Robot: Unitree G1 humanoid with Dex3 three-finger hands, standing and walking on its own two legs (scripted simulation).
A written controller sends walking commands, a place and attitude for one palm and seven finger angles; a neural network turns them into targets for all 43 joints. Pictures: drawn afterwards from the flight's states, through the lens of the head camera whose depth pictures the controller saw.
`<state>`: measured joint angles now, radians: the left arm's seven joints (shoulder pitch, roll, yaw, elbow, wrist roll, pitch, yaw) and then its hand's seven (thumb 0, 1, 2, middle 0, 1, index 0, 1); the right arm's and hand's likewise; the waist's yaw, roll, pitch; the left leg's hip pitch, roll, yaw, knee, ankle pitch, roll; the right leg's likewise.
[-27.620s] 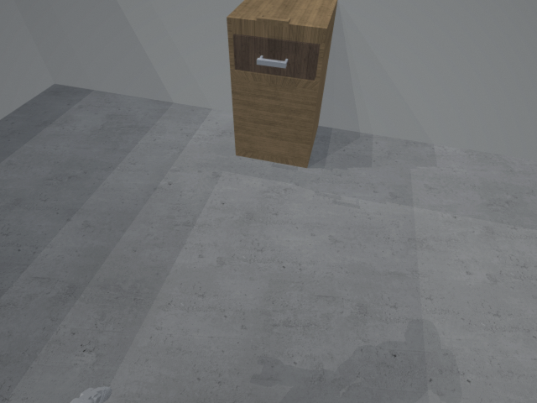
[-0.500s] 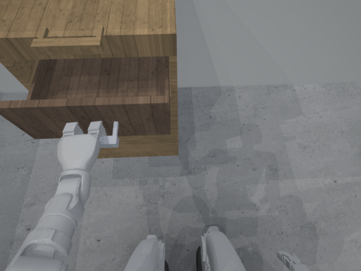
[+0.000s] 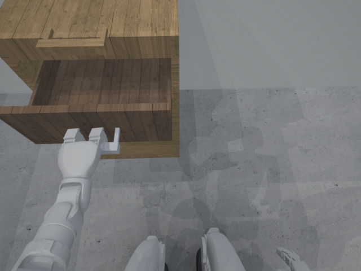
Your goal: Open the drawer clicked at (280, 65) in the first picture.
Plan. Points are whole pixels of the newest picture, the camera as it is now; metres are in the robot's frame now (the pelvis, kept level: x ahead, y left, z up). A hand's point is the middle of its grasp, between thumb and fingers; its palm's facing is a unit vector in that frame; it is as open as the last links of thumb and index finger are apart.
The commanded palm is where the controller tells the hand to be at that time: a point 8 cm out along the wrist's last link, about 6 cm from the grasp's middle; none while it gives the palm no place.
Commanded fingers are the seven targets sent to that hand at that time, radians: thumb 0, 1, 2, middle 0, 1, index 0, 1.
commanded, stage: pull the drawer open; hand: left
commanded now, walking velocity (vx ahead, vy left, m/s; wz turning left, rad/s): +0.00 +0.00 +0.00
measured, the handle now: (92, 140) +0.41 +0.23 -0.05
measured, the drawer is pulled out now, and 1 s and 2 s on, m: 0.15 0.19 0.23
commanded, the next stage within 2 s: none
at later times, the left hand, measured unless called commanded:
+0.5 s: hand (89, 171) +0.34 +0.23 -0.07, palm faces -0.04 -0.03 -1.00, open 5.5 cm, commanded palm +0.30 +0.24 -0.02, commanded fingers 0.00 0.90 0.90 -0.40 -1.35 -0.40 -1.35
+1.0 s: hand (87, 179) +0.32 +0.23 -0.07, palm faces -0.05 -0.02 -1.00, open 5.5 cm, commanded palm +0.29 +0.23 -0.02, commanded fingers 0.00 0.90 0.90 -0.40 -1.35 -0.40 -1.35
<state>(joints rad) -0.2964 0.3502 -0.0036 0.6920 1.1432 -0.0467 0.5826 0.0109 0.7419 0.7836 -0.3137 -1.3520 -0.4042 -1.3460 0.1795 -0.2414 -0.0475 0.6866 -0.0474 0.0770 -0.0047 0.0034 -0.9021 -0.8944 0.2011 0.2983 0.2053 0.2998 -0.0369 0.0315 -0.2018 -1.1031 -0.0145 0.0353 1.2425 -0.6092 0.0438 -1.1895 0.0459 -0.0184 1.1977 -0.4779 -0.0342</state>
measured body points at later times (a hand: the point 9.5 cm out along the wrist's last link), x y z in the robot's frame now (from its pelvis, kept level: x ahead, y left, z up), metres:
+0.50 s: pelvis +0.00 +0.00 +0.00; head +0.13 -0.01 +0.43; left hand +0.34 +0.23 -0.01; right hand +0.12 -0.26 -0.14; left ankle -0.02 +0.09 -0.63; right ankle +0.04 -0.10 -0.63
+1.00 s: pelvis +0.00 +0.00 +0.00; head +0.12 -0.01 +0.43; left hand +0.32 +0.23 -0.01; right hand +0.14 -0.26 -0.13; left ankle -0.02 +0.09 -0.63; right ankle +0.04 -0.10 -0.63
